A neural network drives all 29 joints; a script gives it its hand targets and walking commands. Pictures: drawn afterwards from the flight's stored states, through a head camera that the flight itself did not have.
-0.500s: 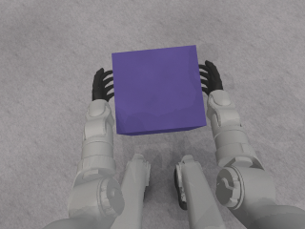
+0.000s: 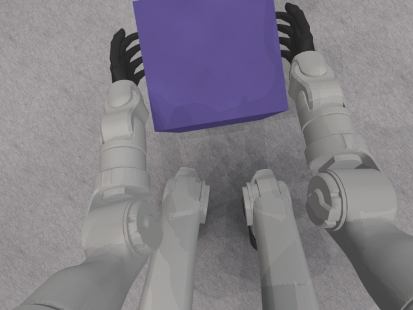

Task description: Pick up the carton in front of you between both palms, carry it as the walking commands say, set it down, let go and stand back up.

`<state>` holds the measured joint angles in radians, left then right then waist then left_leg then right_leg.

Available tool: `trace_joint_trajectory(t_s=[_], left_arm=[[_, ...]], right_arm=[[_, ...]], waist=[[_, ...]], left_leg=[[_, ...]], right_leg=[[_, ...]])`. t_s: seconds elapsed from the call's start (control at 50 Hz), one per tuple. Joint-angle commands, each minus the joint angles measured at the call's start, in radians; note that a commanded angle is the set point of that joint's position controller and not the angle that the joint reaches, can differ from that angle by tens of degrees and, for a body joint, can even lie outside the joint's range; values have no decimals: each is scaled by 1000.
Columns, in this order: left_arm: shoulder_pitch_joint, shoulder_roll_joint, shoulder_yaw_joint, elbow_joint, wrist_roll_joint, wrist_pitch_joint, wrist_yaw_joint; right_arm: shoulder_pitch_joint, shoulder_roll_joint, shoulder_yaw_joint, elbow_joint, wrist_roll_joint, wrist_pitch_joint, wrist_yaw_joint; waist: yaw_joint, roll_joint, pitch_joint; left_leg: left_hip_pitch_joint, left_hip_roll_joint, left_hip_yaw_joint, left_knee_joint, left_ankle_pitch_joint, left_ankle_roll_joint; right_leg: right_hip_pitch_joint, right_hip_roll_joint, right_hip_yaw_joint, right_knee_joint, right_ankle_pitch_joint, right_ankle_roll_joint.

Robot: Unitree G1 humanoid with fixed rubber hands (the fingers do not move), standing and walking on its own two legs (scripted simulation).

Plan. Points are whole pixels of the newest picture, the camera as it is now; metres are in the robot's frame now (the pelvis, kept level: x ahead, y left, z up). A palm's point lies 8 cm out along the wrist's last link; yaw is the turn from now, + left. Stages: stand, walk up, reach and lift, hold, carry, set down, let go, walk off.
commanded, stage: set down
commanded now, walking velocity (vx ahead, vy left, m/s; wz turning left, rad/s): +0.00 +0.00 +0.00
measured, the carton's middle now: (212, 75) +0.50 +0.03 -0.19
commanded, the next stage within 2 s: none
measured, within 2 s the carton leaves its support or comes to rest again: rests again in 0.86 s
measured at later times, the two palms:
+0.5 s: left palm (143, 85) +0.49 +0.18 -0.23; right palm (277, 59) +0.55 -0.12 -0.24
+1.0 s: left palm (147, 90) +0.49 +0.18 -0.26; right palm (277, 66) +0.54 -0.12 -0.26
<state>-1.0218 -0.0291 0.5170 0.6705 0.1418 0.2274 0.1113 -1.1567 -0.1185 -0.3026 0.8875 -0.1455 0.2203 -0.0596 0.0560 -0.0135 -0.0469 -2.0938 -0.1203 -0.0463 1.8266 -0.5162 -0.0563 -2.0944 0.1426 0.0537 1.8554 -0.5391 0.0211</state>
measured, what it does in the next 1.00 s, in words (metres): lowers itself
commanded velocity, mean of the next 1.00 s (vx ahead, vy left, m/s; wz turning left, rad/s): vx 0.00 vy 0.00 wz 0.00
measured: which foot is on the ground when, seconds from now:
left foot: down 0.00-1.00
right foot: down 0.00-1.00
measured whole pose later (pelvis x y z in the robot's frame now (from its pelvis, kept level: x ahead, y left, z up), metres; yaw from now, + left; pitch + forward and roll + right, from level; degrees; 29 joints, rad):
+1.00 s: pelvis +0.00 +0.00 -0.10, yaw +1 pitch +36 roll +3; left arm -1.26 0.10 0.46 0.90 0.04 0.16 0.12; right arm -1.45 -0.27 -0.13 1.17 -0.01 0.15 -0.08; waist 0.07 0.00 0.30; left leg -2.23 -0.11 -0.01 2.19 -0.59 -0.07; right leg -2.24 0.12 0.01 2.23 -0.61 0.00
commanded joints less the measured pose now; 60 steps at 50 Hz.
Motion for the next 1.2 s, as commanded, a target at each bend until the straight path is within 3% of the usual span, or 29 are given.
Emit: trace_joint_trajectory(t_s=[0.0,0.26,0.34,0.36,0.44,0.56,0.8,0.96,1.18], left_arm=[[-674,-822,-493,7,-83,-12,-192],[-839,-729,-500,9,-153,-30,-206],[-901,-732,-560,-39,-215,-41,-205],[-921,-736,-577,-51,-226,-41,-204],[-895,-754,-608,-36,-250,-46,-212],[-829,-749,-550,49,-214,-51,-225],[-876,-655,-470,102,-176,-80,-222],[-850,-621,-420,164,-164,-91,-233],[-783,-520,-300,259,-90,-75,-251]], right_arm=[[-572,896,369,-24,83,-29,165],[-729,809,414,26,154,-43,159],[-802,831,483,-46,217,-55,156],[-813,834,493,-57,233,-57,158],[-756,847,498,-34,235,-62,164],[-697,832,445,55,204,-72,179],[-772,729,393,106,199,-102,192],[-759,670,361,164,182,-115,191],[-698,567,275,255,109,-94,206]], waist=[[27,-53,-1043],[51,-73,-1017],[45,-76,-1108],[48,-51,-1108],[39,-50,-1044],[35,-48,-866],[45,-45,-695],[33,-43,-597],[16,-39,-431]], left_leg=[[537,-41,108,-91,263,-8],[435,-22,132,91,287,-14],[483,-16,137,138,334,-9],[490,-17,142,146,350,-8],[454,-21,134,179,405,-9],[373,-25,122,194,352,-3],[303,-18,108,213,283,19],[254,-15,100,233,274,25],[154,-9,90,230,163,38]], right_leg=[[526,32,-66,-134,231,-3],[488,12,-69,44,268,-4],[510,8,-74,94,322,-2],[500,6,-72,101,335,-6],[507,8,-65,139,401,-12],[380,8,-60,148,332,-23],[268,3,-49,170,247,-39],[242,-4,-36,183,243,-49],[168,-14,-17,173,157,-64]])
